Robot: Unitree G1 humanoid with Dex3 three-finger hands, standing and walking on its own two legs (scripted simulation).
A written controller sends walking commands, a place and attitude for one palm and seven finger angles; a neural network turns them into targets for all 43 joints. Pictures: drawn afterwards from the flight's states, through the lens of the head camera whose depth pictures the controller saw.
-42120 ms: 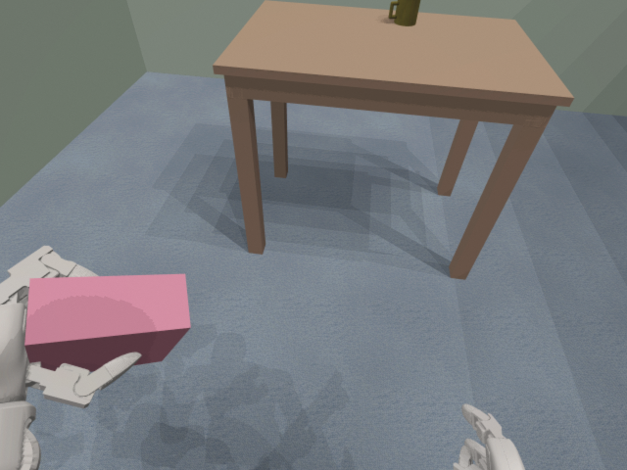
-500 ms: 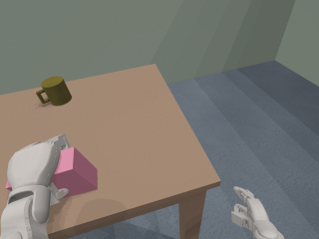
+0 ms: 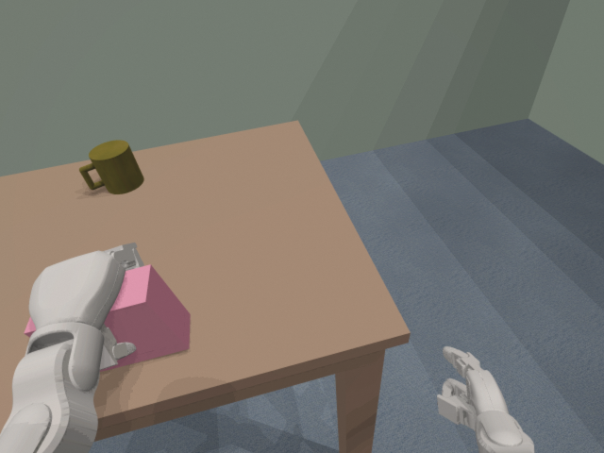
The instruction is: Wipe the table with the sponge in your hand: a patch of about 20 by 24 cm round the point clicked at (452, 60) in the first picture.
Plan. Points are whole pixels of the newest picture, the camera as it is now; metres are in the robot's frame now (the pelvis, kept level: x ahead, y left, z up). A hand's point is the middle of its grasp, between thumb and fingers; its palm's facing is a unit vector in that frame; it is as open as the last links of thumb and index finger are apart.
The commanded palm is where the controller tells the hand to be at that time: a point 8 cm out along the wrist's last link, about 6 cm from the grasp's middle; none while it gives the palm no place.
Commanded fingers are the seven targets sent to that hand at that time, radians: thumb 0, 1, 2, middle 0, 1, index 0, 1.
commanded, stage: lift the sponge slowly off the table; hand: left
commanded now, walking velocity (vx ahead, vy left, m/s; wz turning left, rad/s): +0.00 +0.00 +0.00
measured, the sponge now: (126, 329) +0.22 +0.27 +0.09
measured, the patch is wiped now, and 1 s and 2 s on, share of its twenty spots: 1.00 1.00 1.00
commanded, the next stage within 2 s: bring the sponge back beside the body in 1.46 s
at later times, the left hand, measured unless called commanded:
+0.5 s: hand (98, 297) +0.21 +0.27 +0.16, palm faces +0.18 -0.10 -0.98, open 9.7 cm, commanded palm +0.18 +0.27 +0.24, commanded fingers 0.00 0.10 1.30 -1.20 -1.60 -1.20 -1.60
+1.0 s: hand (89, 268) +0.22 +0.27 +0.20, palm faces +0.27 -0.12 -0.95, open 9.7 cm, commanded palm +0.18 +0.27 +0.27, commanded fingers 0.00 0.10 1.30 -1.20 -1.60 -1.20 -1.60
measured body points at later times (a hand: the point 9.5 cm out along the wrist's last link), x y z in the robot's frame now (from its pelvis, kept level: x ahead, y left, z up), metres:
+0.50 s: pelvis -0.01 -0.01 +0.00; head -0.04 -0.06 +0.45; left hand +0.20 +0.27 +0.22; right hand +0.26 -0.19 -0.06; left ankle +0.02 +0.14 -0.74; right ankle -0.02 -0.11 -0.74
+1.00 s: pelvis -0.02 +0.00 +0.00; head -0.05 -0.05 +0.45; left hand +0.20 +0.27 +0.25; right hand +0.25 -0.18 -0.06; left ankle +0.02 +0.14 -0.74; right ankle -0.02 -0.11 -0.74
